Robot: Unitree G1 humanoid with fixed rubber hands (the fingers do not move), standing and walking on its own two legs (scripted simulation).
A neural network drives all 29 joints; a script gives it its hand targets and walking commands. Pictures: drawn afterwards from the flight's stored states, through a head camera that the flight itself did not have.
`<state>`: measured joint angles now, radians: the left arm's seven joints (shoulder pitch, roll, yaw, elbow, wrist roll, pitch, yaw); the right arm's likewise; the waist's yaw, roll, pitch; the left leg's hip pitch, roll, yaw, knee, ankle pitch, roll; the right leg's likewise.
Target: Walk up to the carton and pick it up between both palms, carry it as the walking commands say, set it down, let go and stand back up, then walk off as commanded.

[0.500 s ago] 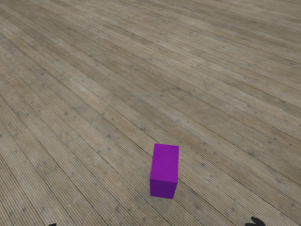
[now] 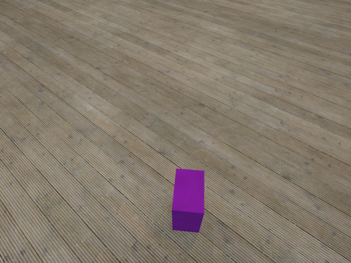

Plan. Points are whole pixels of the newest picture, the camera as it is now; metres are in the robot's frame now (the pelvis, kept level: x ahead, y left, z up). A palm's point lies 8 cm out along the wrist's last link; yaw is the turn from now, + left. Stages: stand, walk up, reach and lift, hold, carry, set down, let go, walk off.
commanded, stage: walk up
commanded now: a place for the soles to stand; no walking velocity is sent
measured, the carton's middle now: (187, 201) +0.51 -0.05 -0.63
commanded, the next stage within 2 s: reach and lift in 0.04 s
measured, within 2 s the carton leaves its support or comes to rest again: neither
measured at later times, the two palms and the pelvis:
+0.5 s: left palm (84, 252) +0.17 +0.25 -0.14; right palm out of the picture +0.15 -0.26 -0.15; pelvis -0.01 +0.01 -0.03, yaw -2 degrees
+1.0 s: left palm (117, 214) +0.28 +0.20 -0.19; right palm (263, 225) +0.26 -0.25 -0.19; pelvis -0.06 +0.00 -0.08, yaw -3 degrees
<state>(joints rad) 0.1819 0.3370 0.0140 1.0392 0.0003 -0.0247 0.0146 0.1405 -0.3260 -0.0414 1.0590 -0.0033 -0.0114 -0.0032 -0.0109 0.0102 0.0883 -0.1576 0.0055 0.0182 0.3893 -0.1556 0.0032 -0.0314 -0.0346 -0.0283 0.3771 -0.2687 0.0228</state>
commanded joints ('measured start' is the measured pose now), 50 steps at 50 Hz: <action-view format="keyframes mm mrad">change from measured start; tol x8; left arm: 1 -15 213 47 -55 1 -20 11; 2 -13 212 48 -55 0 -20 11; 3 -391 111 78 -678 5 48 -24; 4 -321 56 96 -545 20 134 -34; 10 -146 99 165 -541 56 361 -41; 16 -73 30 189 -581 110 325 -28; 29 -232 -35 124 -687 18 260 5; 50 -1056 6 173 -581 12 394 78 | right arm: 1 -39 -216 -40 -69 0 -24 -11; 2 -35 -219 -41 -66 0 -23 -12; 3 -375 -45 -55 -515 -44 31 1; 5 -205 -92 -55 -450 -44 143 26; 11 -74 -126 -167 -461 -107 290 52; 22 -198 -58 -167 -641 -83 209 54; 29 -186 -58 -189 -612 -74 193 36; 50 -1008 -54 -183 -581 21 360 -53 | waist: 1 3 -14 -51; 3 25 -59 67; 14 38 34 -214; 27 9 -35 -600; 39 9 -55 -541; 50 8 -31 -836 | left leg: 1 71 117 -113 -66 131 32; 2 66 115 -108 -65 132 31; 3 -81 3 -56 113 -123 3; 4 18 -25 4 115 -210 1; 8 96 -33 46 106 -129 -49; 29 5 -51 -37 445 510 -48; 42 -329 -51 -10 497 51 -16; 50 -307 -47 -2 522 22 -24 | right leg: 1 -92 -96 91 -88 101 -43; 2 -94 -96 88 -90 103 -43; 3 -428 12 16 62 -110 -26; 4 -497 15 15 48 -207 -24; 8 -567 49 -8 6 -152 -32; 14 -504 76 1 121 27 -20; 28 -733 105 14 390 276 -3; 44 -883 82 35 430 -36 10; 50 -867 98 5 477 -38 9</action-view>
